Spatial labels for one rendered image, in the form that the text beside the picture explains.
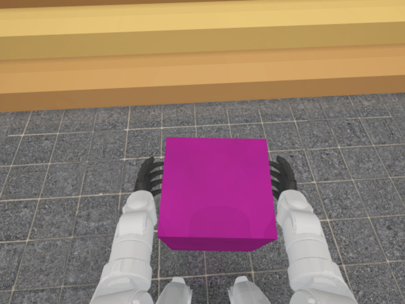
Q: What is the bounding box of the right robot hand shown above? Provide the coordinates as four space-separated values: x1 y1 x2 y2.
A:
269 156 297 200

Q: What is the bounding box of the left robot hand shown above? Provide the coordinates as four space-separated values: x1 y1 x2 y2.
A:
134 156 164 197

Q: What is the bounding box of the robot thigh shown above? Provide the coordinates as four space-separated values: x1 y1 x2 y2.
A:
228 281 271 304
156 282 192 304

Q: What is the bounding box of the robot right upper arm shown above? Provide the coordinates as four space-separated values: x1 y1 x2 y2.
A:
289 288 357 304

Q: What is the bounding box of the robot left thigh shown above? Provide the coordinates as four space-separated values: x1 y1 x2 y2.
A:
156 282 192 304

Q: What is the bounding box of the carton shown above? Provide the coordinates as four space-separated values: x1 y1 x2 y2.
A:
157 137 278 251

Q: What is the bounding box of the robot left forearm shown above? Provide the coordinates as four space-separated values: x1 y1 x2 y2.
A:
89 190 158 304

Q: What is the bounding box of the robot right thigh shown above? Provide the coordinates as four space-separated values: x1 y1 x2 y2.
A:
228 281 271 304

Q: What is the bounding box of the robot right forearm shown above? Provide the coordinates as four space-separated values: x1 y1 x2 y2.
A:
276 189 357 303

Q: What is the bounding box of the robot left upper arm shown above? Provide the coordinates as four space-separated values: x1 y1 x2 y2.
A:
90 288 154 304

